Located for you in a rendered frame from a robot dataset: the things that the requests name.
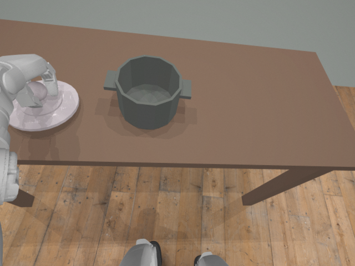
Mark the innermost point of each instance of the pot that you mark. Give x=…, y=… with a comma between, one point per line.
x=148, y=90

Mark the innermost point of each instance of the robot left hand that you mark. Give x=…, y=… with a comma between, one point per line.
x=32, y=66

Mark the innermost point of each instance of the table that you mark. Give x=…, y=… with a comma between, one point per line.
x=251, y=107

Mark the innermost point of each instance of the robot left upper arm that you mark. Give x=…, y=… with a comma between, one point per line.
x=9, y=184

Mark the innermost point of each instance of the lid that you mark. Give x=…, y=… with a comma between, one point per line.
x=55, y=111

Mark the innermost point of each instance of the left robot foot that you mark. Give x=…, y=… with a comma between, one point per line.
x=158, y=252

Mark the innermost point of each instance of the knob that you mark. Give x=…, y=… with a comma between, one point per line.
x=39, y=90

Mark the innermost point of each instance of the left robot forearm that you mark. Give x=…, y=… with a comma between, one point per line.
x=12, y=81

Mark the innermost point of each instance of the robot left thigh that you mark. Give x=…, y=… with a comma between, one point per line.
x=140, y=255

